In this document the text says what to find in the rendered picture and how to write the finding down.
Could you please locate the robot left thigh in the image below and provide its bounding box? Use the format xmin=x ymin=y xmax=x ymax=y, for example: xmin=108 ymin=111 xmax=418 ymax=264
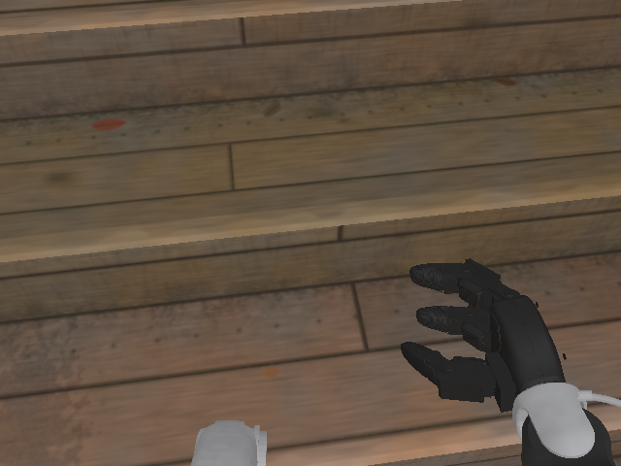
xmin=190 ymin=420 xmax=267 ymax=466

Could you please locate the robot right hand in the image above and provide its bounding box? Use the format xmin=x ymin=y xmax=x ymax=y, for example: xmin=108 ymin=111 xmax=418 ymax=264
xmin=401 ymin=258 xmax=567 ymax=413

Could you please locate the right robot forearm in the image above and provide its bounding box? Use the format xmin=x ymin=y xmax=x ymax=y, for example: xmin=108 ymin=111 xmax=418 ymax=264
xmin=512 ymin=383 xmax=616 ymax=466

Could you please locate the left robot shin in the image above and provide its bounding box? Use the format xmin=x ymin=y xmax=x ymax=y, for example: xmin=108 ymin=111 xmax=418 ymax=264
xmin=194 ymin=428 xmax=205 ymax=452

